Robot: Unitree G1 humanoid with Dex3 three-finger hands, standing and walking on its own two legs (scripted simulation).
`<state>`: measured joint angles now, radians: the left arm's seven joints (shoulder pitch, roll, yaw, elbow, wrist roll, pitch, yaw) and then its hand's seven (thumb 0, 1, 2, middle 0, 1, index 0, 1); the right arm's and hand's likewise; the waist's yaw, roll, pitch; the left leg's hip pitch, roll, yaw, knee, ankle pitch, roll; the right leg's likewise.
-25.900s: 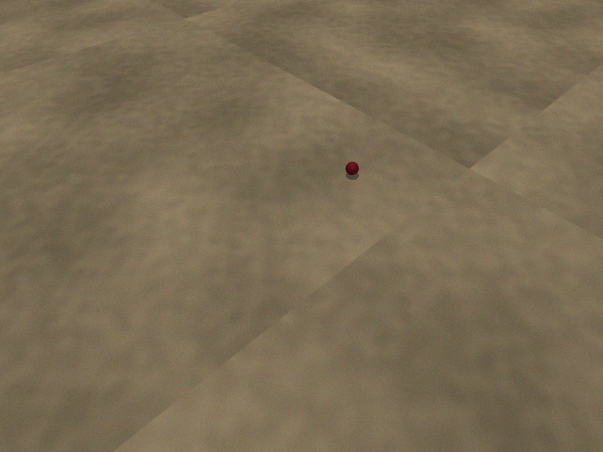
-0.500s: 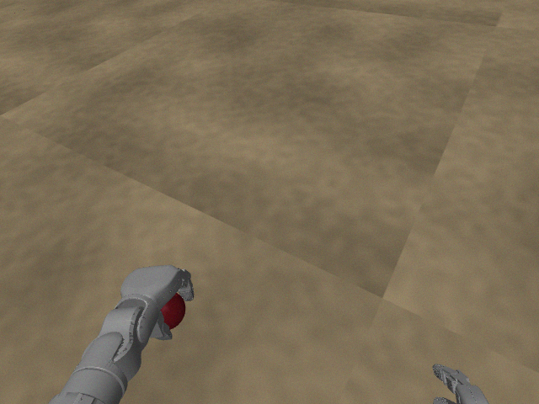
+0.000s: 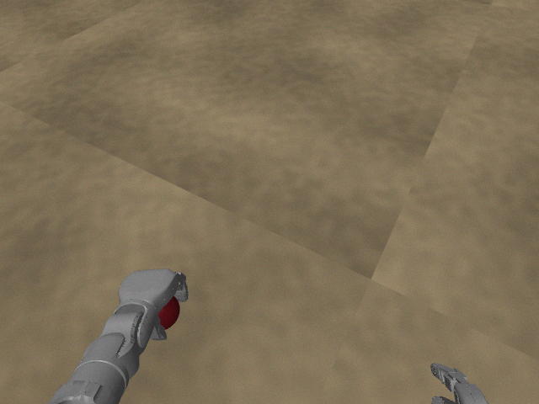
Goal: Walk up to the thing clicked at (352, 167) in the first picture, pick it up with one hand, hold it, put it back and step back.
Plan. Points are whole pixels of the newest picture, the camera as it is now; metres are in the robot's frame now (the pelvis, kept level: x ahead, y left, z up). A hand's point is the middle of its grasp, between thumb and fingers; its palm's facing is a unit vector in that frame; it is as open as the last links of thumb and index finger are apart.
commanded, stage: crouch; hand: left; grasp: from above
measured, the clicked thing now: (160, 311) +0.31 +0.23 -0.11
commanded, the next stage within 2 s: lower in 1.56 s
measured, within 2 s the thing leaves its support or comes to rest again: neither
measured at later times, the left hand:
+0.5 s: hand (192, 320) +0.36 +0.23 -0.33, palm faces -0.44 +0.02 -0.90, open 8.4 cm
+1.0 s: hand (204, 327) +0.40 +0.23 -0.50, palm faces -0.44 -0.01 -0.90, open 8.4 cm
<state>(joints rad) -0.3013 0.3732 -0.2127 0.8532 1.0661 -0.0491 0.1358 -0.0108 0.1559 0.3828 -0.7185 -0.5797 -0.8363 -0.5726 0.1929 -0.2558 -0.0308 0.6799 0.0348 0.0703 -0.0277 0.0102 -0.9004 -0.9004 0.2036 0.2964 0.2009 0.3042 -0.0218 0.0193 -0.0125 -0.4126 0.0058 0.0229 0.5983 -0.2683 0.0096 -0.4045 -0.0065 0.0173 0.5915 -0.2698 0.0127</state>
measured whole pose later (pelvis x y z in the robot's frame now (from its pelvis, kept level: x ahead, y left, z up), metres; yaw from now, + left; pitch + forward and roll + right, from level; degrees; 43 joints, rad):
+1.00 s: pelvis -0.06 +0.00 -0.33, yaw -3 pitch +38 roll -6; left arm -0.88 0.58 0.04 1.35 1.24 -0.14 0.41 -0.01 0.15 0.41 -0.70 -0.59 -0.84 -0.58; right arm 0.17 -0.26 -0.01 0.74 -0.12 -0.08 0.10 0.00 -0.90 -0.90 0.20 0.30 0.20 0.30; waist -0.20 0.02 -0.15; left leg -2.06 0.01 -0.07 2.07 -0.68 0.01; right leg -2.00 0.01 -0.06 2.02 -0.69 0.02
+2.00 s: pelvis -0.07 +0.00 -0.43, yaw -7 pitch +34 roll -8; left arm -1.01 0.77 0.10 1.52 1.28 -0.20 0.44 -0.02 0.15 0.37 -0.74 -0.55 -0.88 -0.53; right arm 0.16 -0.29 0.09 0.74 -0.17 -0.09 0.15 0.00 -0.91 -0.90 0.20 0.30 0.20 0.30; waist -0.28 -0.03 -0.01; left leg -2.33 0.02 -0.13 2.41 -0.69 0.01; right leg -2.25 0.03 -0.11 2.32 -0.68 0.02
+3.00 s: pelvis -0.07 +0.01 -0.46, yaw -12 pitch +29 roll -13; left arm -1.04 0.95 0.16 1.67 1.32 -0.21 0.57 -0.02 0.16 0.36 -0.74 -0.55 -0.87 -0.54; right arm 0.14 -0.33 0.22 0.70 -0.24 -0.20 0.24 0.00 -0.91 -0.90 0.20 0.30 0.20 0.30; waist -0.36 -0.11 0.12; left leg -2.36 0.02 -0.22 2.55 -0.72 0.01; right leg -2.26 0.05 -0.18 2.38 -0.66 0.04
